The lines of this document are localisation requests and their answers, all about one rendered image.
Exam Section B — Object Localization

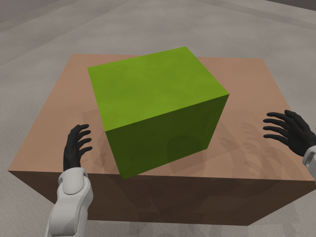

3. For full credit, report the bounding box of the pedestal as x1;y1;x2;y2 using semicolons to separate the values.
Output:
7;54;316;226

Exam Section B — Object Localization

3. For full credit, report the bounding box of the left robot forearm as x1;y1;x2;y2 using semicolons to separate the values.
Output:
44;167;93;237

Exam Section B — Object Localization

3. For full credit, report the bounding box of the robot left hand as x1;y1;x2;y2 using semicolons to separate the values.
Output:
63;124;92;171

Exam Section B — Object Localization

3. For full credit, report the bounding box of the right robot forearm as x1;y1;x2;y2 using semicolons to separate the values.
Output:
302;145;316;183

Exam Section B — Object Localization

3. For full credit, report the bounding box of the robot right hand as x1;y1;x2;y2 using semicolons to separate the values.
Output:
263;110;316;157

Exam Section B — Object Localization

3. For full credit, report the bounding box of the carton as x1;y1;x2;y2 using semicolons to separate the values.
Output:
87;46;229;180

